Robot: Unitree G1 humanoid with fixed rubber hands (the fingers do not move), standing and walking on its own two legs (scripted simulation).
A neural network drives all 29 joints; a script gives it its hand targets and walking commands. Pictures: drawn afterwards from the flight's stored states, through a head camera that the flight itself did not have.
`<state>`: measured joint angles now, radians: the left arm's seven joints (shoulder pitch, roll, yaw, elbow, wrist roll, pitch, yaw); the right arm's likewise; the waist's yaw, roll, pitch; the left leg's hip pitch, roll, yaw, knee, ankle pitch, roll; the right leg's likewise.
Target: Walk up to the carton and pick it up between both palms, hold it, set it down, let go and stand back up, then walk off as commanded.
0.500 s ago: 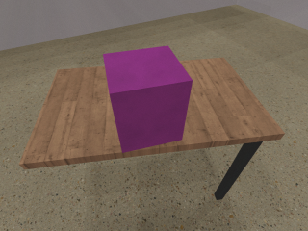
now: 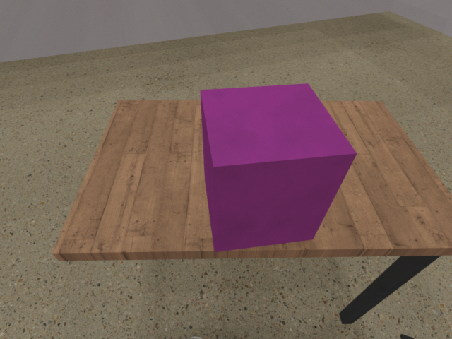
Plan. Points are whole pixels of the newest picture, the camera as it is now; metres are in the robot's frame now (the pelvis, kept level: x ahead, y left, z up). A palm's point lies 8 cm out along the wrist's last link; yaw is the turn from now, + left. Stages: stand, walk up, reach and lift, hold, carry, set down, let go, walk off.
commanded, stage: walk up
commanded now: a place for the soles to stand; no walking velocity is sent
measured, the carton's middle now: (260, 169) +0.42 -0.04 +0.08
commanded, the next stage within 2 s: none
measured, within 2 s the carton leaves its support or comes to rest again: neither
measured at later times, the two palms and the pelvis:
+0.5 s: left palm out of the picture +0.06 +0.29 -0.08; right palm out of the picture +0.07 -0.35 -0.09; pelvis +0.00 -0.04 +0.01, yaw -1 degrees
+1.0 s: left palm out of the picture +0.12 +0.30 -0.09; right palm out of the picture +0.10 -0.34 -0.08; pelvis +0.02 -0.02 +0.00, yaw +0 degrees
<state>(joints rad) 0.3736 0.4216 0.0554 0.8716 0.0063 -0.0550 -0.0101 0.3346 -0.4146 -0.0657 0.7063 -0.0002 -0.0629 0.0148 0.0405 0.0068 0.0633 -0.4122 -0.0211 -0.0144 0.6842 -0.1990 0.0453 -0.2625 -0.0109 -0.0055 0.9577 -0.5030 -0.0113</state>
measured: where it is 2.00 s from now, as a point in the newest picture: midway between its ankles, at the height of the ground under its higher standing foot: outside the picture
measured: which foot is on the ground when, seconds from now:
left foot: down 0.00-0.36, up 0.38-0.56, down 0.58-1.00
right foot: up 0.00-0.28, down 0.30-1.00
